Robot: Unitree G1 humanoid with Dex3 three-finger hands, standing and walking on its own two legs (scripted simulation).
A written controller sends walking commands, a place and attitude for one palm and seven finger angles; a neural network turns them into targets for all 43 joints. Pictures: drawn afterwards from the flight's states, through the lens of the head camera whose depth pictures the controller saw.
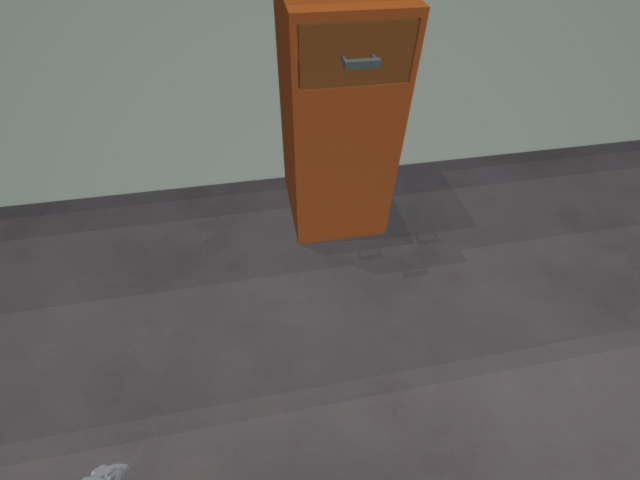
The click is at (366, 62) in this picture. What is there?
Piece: drawer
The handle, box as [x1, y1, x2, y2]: [341, 53, 380, 69]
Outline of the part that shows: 380,59 379,57 376,57 373,53 371,54 370,58 346,59 344,55 341,55 344,69 380,67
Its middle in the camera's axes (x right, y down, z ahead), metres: +0.11 -0.51 +1.11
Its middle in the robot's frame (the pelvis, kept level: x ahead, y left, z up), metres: +1.18 -0.05 +0.02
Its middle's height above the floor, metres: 0.79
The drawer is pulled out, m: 0.00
